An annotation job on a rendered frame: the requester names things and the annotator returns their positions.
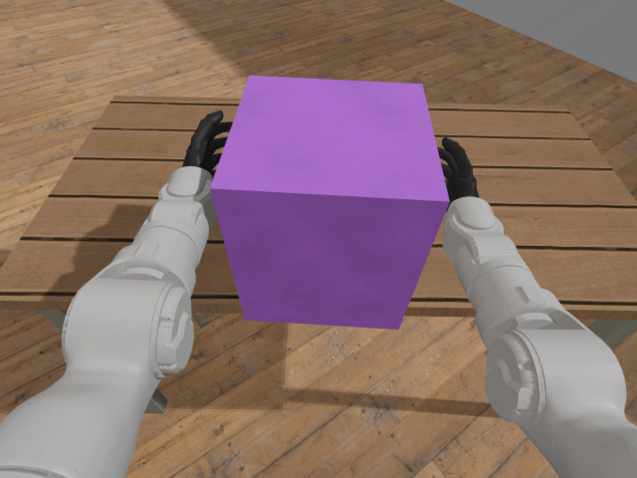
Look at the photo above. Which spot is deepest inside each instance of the robot left hand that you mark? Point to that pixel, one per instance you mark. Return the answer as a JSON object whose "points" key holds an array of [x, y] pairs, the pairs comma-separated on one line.
{"points": [[200, 152]]}

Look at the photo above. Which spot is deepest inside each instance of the right robot upper arm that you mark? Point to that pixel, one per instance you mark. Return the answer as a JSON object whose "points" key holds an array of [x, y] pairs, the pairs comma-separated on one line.
{"points": [[565, 391]]}

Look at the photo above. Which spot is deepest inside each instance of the left robot upper arm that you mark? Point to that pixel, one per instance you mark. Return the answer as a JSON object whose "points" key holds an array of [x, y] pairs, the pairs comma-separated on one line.
{"points": [[122, 337]]}

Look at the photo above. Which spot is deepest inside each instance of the left robot forearm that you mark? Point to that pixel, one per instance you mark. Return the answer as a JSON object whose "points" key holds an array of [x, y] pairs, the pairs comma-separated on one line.
{"points": [[170, 243]]}

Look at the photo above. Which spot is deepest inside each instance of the right robot forearm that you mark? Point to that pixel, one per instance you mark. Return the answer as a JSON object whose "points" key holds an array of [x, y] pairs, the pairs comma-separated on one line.
{"points": [[496, 279]]}

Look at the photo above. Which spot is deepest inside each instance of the carton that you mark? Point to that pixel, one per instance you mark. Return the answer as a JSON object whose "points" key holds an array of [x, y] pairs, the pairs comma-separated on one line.
{"points": [[329, 195]]}

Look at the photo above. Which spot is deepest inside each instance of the robot right hand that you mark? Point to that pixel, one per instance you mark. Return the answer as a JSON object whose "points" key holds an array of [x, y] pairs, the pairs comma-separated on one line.
{"points": [[460, 180]]}

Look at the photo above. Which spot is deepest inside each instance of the table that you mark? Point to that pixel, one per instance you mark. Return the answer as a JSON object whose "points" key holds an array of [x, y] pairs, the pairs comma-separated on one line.
{"points": [[572, 219]]}

